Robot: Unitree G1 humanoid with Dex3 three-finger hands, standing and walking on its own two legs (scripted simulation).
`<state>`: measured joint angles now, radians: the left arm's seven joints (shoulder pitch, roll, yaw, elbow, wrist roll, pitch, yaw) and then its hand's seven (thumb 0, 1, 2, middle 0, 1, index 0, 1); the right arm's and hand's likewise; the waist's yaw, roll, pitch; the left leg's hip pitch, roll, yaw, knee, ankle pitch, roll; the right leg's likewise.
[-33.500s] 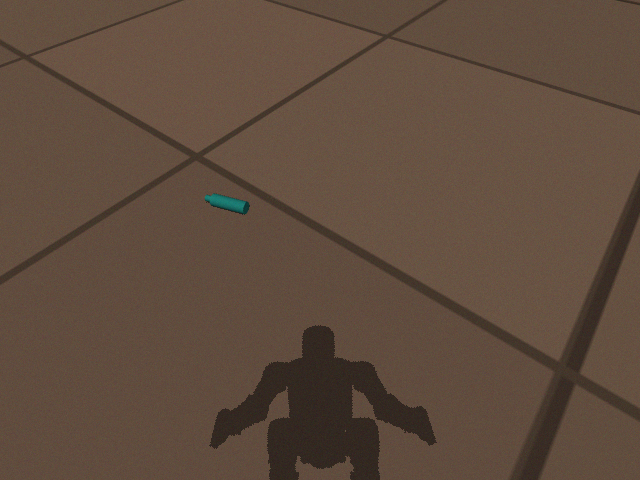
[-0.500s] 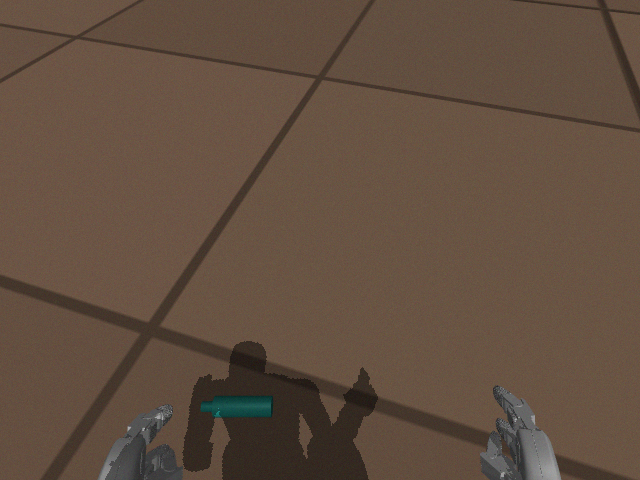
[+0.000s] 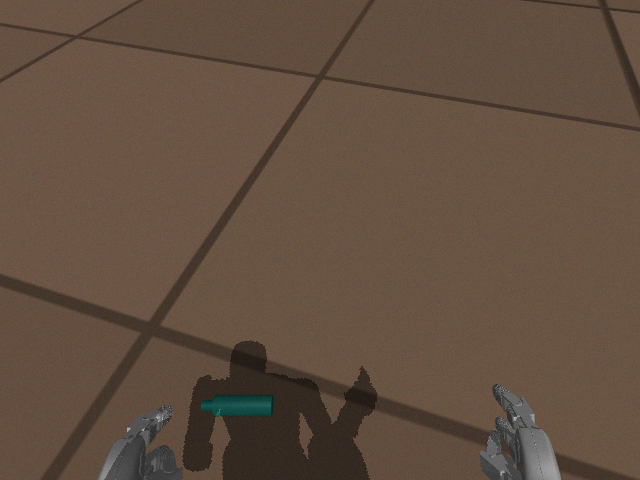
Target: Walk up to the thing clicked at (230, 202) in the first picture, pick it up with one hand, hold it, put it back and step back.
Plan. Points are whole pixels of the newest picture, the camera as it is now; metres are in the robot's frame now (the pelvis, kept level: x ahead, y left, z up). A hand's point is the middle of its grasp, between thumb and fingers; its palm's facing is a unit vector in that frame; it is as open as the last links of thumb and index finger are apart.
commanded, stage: stand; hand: left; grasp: from above
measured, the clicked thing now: (237, 405) +0.46 +0.24 -0.69
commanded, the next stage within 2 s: none
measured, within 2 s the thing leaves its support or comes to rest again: neither
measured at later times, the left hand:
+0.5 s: hand out of the picture +0.07 +0.24 -0.11, palm faces +0.04 -0.94 -0.33, open 7.4 cm
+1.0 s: hand out of the picture +0.03 +0.24 -0.10, palm faces +0.05 -0.94 -0.35, open 7.3 cm
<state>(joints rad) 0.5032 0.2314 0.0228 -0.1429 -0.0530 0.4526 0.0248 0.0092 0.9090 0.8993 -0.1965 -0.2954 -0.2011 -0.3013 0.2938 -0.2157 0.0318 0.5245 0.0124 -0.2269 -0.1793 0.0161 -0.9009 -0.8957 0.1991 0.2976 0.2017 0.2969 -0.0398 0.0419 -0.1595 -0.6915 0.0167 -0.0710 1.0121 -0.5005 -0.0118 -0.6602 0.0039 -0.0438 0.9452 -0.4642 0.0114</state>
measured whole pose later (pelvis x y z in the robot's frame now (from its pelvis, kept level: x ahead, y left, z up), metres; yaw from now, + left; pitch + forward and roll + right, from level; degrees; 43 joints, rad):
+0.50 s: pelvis -0.01 +0.01 +0.05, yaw +1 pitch -2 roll +0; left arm 0.23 0.28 0.04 0.89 0.04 0.03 0.04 0.01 0.91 0.90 -0.20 -0.30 -0.20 -0.30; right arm 0.20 -0.29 -0.04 0.96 -0.04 -0.01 -0.02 0.01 -0.90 -0.90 0.20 0.30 0.20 0.30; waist 0.02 0.00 0.04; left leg -0.28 -0.02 -0.04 0.63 -0.33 0.01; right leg -0.27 -0.04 -0.02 0.62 -0.32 0.03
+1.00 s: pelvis -0.01 +0.00 +0.07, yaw +1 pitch -4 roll +0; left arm 0.16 0.30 0.03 1.14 0.03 0.00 0.03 0.00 0.91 0.90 -0.20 -0.30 -0.20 -0.30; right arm 0.15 -0.30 -0.03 1.11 -0.02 0.01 -0.01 0.01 -0.90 -0.90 0.20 0.30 0.20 0.30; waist 0.02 0.02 0.07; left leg -0.12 -0.01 -0.05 0.38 -0.19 -0.01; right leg -0.11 -0.03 -0.03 0.38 -0.19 0.02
